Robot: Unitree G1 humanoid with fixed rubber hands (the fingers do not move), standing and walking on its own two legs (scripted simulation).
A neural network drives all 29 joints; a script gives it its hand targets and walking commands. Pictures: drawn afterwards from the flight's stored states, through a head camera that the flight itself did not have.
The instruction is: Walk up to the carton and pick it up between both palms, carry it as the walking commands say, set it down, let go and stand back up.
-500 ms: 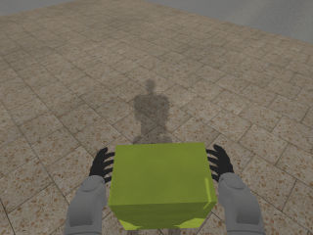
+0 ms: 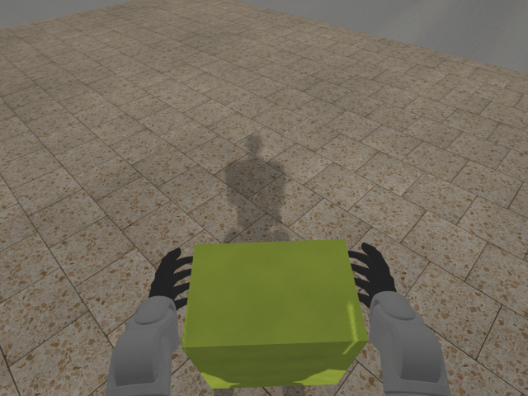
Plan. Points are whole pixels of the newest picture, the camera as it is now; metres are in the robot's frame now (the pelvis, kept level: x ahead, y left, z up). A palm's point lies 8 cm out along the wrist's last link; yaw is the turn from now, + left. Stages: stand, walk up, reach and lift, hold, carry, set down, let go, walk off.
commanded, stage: carry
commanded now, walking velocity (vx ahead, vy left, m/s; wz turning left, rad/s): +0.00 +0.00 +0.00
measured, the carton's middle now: (272, 320) +0.26 -0.01 -0.04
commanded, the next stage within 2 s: hold in 0.30 s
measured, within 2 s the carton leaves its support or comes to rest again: neither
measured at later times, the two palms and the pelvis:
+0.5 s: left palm (172, 297) +0.27 +0.14 +0.03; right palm (384, 312) +0.24 -0.17 +0.04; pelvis -0.01 +0.01 +0.01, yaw -7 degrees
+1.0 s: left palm (155, 272) +0.31 +0.18 +0.04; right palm (356, 282) +0.28 -0.13 +0.05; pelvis +0.00 +0.06 +0.01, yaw -9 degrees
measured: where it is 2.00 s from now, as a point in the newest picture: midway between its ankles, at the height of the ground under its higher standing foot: outside the picture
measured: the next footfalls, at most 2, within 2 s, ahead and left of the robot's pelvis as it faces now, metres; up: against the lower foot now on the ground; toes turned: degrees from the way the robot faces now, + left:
none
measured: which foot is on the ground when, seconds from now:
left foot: down 0.00-1.00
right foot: down 0.00-1.00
